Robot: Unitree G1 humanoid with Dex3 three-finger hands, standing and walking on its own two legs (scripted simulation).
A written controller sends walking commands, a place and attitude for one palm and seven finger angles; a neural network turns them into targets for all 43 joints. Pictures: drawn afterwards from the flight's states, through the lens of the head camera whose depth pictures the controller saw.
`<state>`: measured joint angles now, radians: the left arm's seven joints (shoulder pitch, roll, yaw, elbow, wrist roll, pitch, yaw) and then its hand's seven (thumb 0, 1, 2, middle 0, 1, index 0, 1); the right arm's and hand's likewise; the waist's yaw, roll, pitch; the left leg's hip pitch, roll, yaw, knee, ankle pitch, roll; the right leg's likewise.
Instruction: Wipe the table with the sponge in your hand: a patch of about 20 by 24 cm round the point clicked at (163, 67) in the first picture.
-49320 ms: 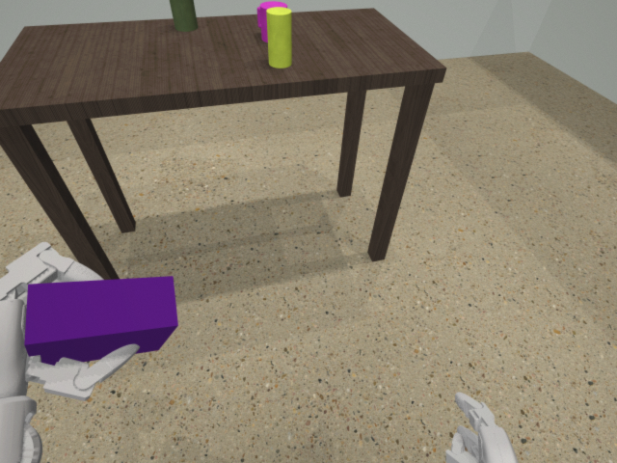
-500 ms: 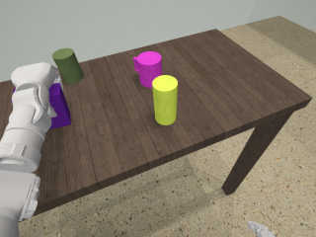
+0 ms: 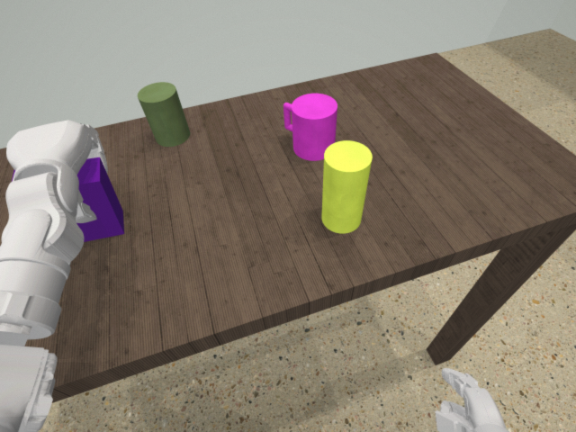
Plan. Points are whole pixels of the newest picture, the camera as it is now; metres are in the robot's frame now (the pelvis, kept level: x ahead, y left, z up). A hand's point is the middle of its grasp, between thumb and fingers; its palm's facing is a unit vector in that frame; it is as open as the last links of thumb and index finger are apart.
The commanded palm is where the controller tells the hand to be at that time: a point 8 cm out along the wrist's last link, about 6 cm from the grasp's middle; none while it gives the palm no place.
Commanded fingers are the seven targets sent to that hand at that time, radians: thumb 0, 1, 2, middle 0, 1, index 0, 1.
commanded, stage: slide back across to the first lane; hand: left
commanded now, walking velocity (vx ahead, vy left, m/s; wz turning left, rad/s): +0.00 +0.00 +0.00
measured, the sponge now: (78, 212) +0.37 +0.35 +0.10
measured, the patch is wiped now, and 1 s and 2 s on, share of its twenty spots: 0.90 0.95 0.95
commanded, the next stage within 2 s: wipe back along the first lane in 0.10 s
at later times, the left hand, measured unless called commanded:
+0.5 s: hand (79, 189) +0.37 +0.32 +0.15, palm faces +0.00 -0.02 -1.00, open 9.5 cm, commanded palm +0.33 +0.32 +0.20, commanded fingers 0.00 0.10 1.30 -1.20 -1.60 -1.20 -1.60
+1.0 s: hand (75, 217) +0.33 +0.30 +0.15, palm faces +0.04 -0.04 -1.00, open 9.5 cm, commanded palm +0.28 +0.29 +0.18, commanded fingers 0.00 0.10 1.30 -1.20 -1.60 -1.20 -1.60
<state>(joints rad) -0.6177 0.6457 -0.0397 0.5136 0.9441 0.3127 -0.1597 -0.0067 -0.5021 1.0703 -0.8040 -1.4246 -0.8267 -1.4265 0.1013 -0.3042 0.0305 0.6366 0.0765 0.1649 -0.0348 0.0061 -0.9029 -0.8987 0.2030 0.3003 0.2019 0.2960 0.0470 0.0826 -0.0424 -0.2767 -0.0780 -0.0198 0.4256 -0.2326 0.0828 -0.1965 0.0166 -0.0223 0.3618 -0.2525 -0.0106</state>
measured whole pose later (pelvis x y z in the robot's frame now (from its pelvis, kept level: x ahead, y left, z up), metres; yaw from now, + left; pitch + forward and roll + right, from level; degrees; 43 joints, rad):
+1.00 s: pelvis +0.00 -0.02 +0.00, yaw -1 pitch +3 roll -1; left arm -0.30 0.61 0.02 0.16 0.90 0.36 -0.14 -0.01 -0.47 1.07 -0.77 -1.46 -0.79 -1.47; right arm 0.08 -0.31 0.05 0.59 0.07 0.17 -0.02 0.01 -0.90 -0.90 0.20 0.30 0.20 0.30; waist 0.08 0.10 -0.05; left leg -0.24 -0.06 -0.02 0.45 -0.25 0.06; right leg -0.17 0.03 -0.02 0.40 -0.28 -0.03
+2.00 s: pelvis -0.02 -0.01 -0.01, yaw -2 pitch -1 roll -1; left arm 0.10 0.56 0.00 -0.36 0.86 0.53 -0.06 0.01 -0.46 1.07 -0.75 -1.48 -0.78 -1.48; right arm 0.02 -0.28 0.08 0.56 0.07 0.16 -0.03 0.01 -0.90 -0.90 0.20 0.30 0.20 0.30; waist 0.12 0.11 -0.05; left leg -0.23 -0.06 0.02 0.50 -0.26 0.07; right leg -0.17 0.03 0.01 0.47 -0.28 -0.02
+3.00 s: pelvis -0.04 -0.04 +0.00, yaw -1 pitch -4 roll +0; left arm -0.01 0.65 0.00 -0.35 0.79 0.53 -0.17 0.00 -0.49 1.07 -0.81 -1.42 -0.84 -1.42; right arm -0.03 -0.30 0.08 0.61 0.06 0.12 -0.06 0.01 -0.90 -0.90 0.20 0.30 0.20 0.30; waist 0.15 0.11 0.00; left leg -0.16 -0.03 -0.01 0.44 -0.22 0.03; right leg -0.11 0.06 -0.01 0.43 -0.26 -0.06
